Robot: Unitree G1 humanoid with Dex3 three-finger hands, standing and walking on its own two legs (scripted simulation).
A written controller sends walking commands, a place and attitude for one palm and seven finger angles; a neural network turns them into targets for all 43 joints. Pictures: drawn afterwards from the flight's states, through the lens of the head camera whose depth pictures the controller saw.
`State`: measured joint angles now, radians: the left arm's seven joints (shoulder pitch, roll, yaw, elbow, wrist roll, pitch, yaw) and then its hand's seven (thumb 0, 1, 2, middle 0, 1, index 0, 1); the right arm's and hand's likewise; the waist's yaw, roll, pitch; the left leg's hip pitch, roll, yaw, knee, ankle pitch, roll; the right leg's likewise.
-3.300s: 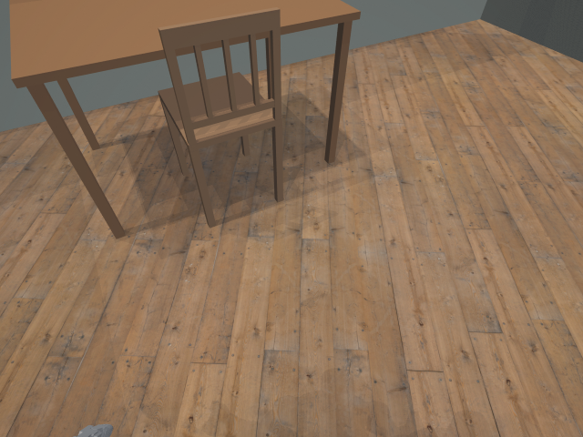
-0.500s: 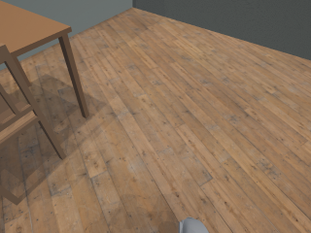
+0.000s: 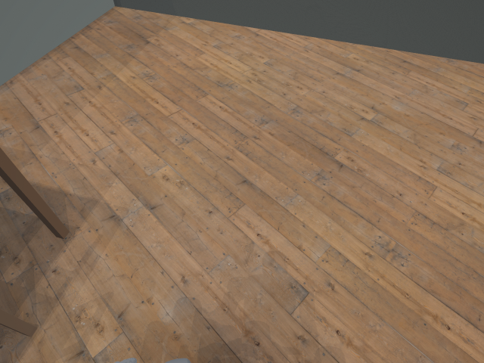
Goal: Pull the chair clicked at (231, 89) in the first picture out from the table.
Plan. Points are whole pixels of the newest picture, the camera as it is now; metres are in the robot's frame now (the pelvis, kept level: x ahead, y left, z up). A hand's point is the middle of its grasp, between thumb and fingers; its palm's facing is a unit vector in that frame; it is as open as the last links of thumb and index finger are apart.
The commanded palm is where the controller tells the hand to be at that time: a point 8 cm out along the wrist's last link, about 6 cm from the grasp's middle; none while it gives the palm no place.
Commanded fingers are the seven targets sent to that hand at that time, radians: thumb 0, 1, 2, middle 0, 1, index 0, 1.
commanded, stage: walk to a spot facing it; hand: left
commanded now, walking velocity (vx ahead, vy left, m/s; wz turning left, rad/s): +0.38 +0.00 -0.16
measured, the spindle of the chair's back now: out of the picture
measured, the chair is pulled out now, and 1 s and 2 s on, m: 0.00 0.00 0.00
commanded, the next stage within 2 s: turn to face it in 0.62 s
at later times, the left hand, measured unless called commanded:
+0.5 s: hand (118, 315) +0.24 +0.25 -0.16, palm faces -0.08 -0.99 -0.15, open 7.4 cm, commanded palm none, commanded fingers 0.00 0.90 0.90 -0.20 -0.30 -0.20 -0.30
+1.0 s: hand (201, 205) +0.50 +0.10 -0.15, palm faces -0.30 -0.93 -0.19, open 7.4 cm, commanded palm none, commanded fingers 0.00 0.90 0.90 -0.20 -0.30 -0.20 -0.30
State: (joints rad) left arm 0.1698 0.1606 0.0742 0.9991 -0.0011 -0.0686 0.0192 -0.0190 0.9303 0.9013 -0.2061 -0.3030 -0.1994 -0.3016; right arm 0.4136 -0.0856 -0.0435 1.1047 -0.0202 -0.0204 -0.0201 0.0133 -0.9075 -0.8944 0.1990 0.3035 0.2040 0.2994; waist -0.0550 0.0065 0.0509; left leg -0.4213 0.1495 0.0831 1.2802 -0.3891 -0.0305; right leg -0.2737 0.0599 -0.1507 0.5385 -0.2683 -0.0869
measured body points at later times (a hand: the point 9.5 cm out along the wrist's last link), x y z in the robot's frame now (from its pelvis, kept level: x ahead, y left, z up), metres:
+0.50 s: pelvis +0.20 +0.07 +0.02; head +0.21 +0.09 +0.46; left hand +0.24 +0.30 -0.15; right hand +0.21 -0.17 -0.12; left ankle +0.22 +0.16 -0.73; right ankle +0.19 -0.07 -0.63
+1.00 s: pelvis +0.32 -0.01 +0.00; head +0.34 -0.03 +0.45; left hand +0.51 +0.15 -0.13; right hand +0.25 -0.22 -0.16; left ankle +0.33 +0.13 -0.67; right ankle +0.35 -0.10 -0.73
